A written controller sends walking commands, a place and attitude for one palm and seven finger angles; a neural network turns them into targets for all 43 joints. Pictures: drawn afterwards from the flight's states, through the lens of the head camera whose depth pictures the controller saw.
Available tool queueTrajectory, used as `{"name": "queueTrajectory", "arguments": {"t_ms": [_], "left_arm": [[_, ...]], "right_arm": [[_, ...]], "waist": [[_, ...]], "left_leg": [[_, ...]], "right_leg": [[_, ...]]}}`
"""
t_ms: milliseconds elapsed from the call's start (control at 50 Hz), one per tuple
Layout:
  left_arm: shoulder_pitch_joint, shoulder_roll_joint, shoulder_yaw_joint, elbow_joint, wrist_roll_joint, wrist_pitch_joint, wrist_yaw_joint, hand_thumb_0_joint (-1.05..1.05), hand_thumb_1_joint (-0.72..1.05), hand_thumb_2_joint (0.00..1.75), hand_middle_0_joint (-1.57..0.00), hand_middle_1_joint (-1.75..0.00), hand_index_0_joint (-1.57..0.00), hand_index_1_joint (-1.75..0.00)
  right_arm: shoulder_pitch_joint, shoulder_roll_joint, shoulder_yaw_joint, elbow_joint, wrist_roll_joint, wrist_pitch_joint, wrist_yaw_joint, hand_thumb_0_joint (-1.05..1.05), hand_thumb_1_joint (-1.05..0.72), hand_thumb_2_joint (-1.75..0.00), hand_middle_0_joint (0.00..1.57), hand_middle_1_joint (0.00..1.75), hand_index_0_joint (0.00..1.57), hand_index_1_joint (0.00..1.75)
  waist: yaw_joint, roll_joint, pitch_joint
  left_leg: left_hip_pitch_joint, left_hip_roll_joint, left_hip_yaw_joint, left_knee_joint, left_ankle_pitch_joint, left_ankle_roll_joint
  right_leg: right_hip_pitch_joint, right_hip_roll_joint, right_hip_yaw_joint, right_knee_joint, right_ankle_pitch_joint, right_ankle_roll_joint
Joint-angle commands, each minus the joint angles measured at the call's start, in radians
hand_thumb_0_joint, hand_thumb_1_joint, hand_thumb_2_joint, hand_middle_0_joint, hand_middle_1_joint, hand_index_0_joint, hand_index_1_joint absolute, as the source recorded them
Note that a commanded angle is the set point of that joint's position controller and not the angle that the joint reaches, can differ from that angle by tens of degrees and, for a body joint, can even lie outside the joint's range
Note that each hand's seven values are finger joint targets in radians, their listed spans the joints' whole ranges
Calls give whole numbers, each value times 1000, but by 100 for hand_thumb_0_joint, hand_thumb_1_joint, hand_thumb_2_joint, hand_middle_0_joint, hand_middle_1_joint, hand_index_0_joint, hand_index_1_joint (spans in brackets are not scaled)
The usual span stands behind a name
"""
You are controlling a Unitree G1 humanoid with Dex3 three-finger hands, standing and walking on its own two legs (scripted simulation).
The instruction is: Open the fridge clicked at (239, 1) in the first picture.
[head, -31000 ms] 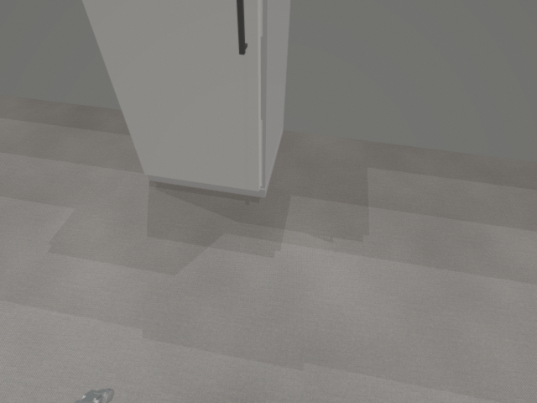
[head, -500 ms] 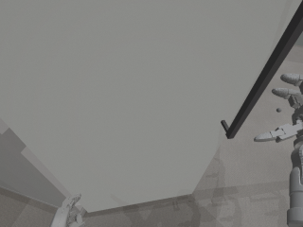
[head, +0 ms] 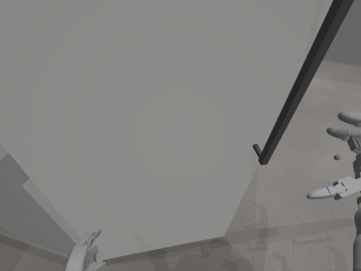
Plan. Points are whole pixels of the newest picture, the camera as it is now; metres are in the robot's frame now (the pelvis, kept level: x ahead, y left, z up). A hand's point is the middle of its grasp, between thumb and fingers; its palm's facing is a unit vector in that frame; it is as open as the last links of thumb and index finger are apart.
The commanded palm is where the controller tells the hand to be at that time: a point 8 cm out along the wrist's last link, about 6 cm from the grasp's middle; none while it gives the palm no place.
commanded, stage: slip the hand off the handle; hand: right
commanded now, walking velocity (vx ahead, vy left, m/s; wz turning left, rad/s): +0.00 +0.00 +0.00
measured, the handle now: (288, 93) +0.40 -0.19 +0.23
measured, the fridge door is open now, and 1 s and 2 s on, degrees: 63 63 63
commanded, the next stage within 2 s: draw the hand back to the body in 0.32 s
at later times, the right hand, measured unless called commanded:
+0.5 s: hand (353, 188) +0.23 -0.26 +0.18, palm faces +0.25 +0.96 -0.15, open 14.7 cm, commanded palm +0.19 -0.30 +0.18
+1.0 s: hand out of the picture +0.20 -0.27 +0.17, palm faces +0.26 +0.95 -0.18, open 14.4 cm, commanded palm +0.16 -0.30 +0.19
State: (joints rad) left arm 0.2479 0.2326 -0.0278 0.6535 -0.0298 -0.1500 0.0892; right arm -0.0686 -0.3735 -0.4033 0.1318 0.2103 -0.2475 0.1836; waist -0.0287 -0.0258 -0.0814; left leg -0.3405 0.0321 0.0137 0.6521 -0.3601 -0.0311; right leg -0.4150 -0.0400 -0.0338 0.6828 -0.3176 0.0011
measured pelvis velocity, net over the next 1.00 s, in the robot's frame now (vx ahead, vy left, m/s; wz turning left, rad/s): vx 0.00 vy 0.01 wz -0.04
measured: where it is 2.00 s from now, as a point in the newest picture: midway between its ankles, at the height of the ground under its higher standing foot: outside the picture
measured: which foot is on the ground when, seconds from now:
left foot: down 0.00-1.00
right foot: down 0.00-1.00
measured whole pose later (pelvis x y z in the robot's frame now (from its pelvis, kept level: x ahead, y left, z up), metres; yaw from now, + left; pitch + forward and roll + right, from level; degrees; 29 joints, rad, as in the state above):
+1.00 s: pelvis +0.00 +0.01 +0.01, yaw -2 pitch -3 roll +1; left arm 0.22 0.26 -0.07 0.63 -0.05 -0.32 0.13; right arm 0.21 -0.40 -0.41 -0.22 0.28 0.14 0.24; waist -0.08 -0.05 -0.07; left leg -0.19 0.03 0.06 0.58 -0.35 -0.02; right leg -0.29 -0.04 0.01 0.63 -0.30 0.01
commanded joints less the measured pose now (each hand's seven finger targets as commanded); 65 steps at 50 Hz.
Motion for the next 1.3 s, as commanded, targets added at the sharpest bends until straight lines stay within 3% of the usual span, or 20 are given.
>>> {"name": "queueTrajectory", "arguments": {"t_ms": [0,40,100,200,300,420,440,460,540,580,700,780,820,860,920,940,960,1000,1060,1280], "left_arm": [[-126,131,41,-153,-1,-78,18,0,90,90,-20,-30,-20,-30],[-133,129,36,-153,-5,-91,22,0,90,90,-20,-30,-20,-30],[-135,132,31,-142,-6,-96,31,0,90,90,-20,-30,-20,-30],[-155,121,27,-165,-3,-114,26,0,90,90,-20,-30,-20,-30],[-159,124,26,-166,-3,-127,24,0,90,90,-20,-30,-20,-30],[-158,125,23,-153,-5,-149,36,0,90,90,-20,-30,-20,-30],[-165,138,20,-154,-30,-158,50,0,90,90,-20,-30,-20,-30],[-180,135,11,-169,-41,-165,63,0,90,90,-20,-30,-20,-30],[-188,141,-4,-186,-50,-195,85,0,90,90,-20,-30,-20,-30],[-187,140,-5,-186,-46,-206,79,0,90,90,-20,-30,-20,-30],[-168,137,3,-186,-42,-229,48,0,90,90,-20,-30,-20,-30],[-175,141,4,-190,-47,-222,49,0,90,90,-20,-30,-20,-30],[-168,140,4,-200,-45,-226,51,0,90,90,-20,-30,-20,-30],[-174,134,0,-204,-44,-234,54,0,90,90,-20,-30,-20,-30],[-169,133,-3,-192,-39,-242,61,0,90,90,-20,-30,-20,-30],[-168,122,11,-177,10,-229,39,0,90,90,-20,-30,-20,-30],[-158,118,12,-164,12,-226,33,0,90,90,-20,-30,-20,-30],[-151,113,22,-151,14,-196,24,0,90,90,-20,-30,-20,-30],[-163,110,28,-154,21,-169,17,0,90,90,-20,-30,-20,-30],[-184,112,39,-145,31,-118,20,0,90,90,-20,-30,-20,-30]], "right_arm": [[-264,-232,-52,-258,19,-53,-5,0,55,-20,25,115,25,115],[-288,-207,-15,-277,26,-48,7,0,55,-20,25,115,25,115],[-256,-233,-46,-234,32,-30,12,0,55,-20,25,115,25,115],[-170,-228,-58,-329,44,-35,25,0,55,-20,25,115,25,115],[-68,-243,-102,-353,64,-31,29,0,55,-20,25,115,25,115],[-118,-226,-71,-376,71,-30,38,0,55,-20,25,115,25,115],[-56,-237,-83,-252,144,94,89,0,55,-20,25,115,25,115],[-125,-253,-76,-336,156,146,116,0,55,-20,25,115,25,115],[-135,-312,-110,-389,178,325,177,0,55,-20,25,115,25,115],[-118,-332,-141,-434,181,353,189,0,55,-20,25,115,25,115],[61,-283,-189,-423,213,350,160,0,55,-20,25,115,25,115],[42,-263,-149,-433,191,395,162,0,55,-20,25,115,25,115],[36,-274,-149,-483,186,395,163,0,55,-20,25,115,25,115],[-3,-273,-133,-561,182,374,164,0,48,-24,25,111,25,111],[5,-276,-140,-574,183,356,156,0,37,-29,24,104,24,104],[-38,-363,-148,-675,-11,260,-48,0,33,-31,24,102,24,102],[92,-225,-89,-562,-22,241,-130,0,30,-32,24,100,24,100],[175,-187,-56,-573,-66,204,-212,0,22,-36,24,96,24,96],[186,-198,-59,-652,-103,149,-268,0,12,-41,24,89,24,89],[270,-180,-44,-655,-140,109,-311,0,-28,-60,22,66,22,66]], "waist": [[-4,-59,-138],[4,-56,-131],[0,-33,-90],[-25,-67,-147],[-35,-30,-103],[-11,-33,-66],[-28,-59,-108],[-27,-66,-100],[-38,-63,-111],[-42,-50,-112],[-55,-15,-79],[-46,-23,-21],[-43,-10,-50],[-37,-72,-65],[-37,-70,-72],[-60,-59,47],[-34,1,77],[-39,4,31],[-45,-98,-31],[-48,-15,9]], "left_leg": [[-37,-51,38,-100,165,49],[-51,-51,37,-106,132,45],[-51,-46,33,-124,96,46],[-5,-42,32,-115,146,48],[0,-40,34,-124,149,43],[-37,-37,24,-138,106,37],[17,-25,15,-160,84,38],[31,-20,14,-179,80,33],[59,-21,30,-184,142,34],[75,-23,32,-186,184,37],[65,-22,42,-173,247,31],[35,-23,35,-189,200,30],[39,-22,42,-179,213,29],[40,-24,43,-175,193,32],[41,-26,43,-179,196,32],[12,-18,11,-251,163,38],[-7,-12,30,-242,135,40],[37,3,23,-231,133,40],[82,8,21,-214,134,44],[141,4,36,-230,185,46]], "right_leg": [[167,19,35,-118,152,-13],[175,20,41,-125,110,-13],[150,23,45,-133,62,-15],[175,30,37,-120,119,-15],[144,30,31,-118,115,-15],[144,33,30,-112,79,-17],[153,27,37,-142,27,-18],[162,31,39,-151,27,-24],[211,32,53,-162,98,-36],[228,32,54,-153,146,-39],[220,31,45,-142,184,-28],[207,29,44,-147,153,-32],[216,30,50,-144,164,-34],[243,31,54,-147,156,-32],[252,29,59,-143,157,-32],[177,27,47,-152,145,-27],[177,18,47,-163,112,-18],[202,8,38,-171,106,-23],[241,13,31,-200,99,-23],[266,-3,47,-258,176,-27]]}}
